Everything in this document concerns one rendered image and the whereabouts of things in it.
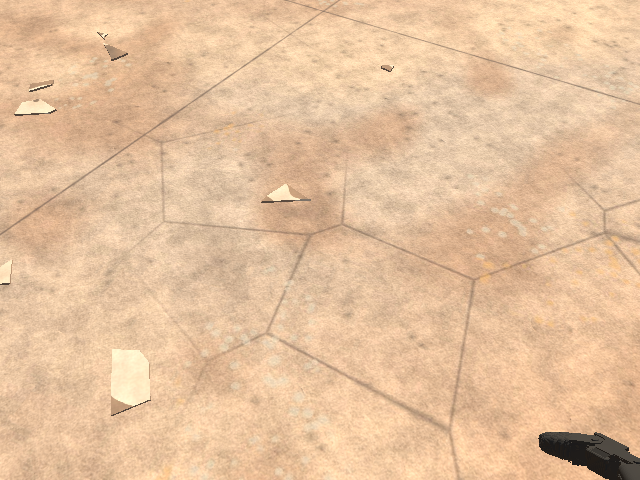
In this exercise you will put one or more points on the right robot hand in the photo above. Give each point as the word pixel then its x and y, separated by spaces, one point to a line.
pixel 601 454

